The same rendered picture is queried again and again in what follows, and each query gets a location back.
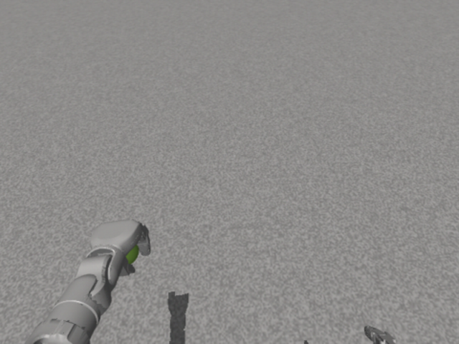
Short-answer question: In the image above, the left robot arm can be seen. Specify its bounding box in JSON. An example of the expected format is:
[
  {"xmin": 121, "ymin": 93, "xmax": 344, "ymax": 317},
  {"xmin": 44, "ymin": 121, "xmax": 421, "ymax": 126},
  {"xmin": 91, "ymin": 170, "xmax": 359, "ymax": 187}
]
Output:
[{"xmin": 25, "ymin": 244, "xmax": 125, "ymax": 344}]

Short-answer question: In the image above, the ball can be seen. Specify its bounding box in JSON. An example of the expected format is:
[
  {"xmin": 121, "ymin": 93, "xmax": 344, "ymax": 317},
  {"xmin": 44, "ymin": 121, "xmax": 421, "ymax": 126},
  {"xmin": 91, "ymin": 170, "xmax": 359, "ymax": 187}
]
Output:
[{"xmin": 126, "ymin": 245, "xmax": 139, "ymax": 264}]

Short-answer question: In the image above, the left robot hand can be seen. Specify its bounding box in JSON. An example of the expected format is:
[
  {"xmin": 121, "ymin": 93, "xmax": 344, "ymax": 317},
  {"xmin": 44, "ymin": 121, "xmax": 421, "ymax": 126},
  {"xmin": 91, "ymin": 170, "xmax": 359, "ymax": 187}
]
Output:
[{"xmin": 90, "ymin": 219, "xmax": 151, "ymax": 277}]

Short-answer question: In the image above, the right robot hand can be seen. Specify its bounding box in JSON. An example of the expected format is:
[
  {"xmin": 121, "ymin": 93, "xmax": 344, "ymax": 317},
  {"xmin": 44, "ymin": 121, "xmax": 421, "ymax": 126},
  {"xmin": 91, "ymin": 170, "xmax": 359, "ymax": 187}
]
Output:
[{"xmin": 364, "ymin": 326, "xmax": 396, "ymax": 344}]

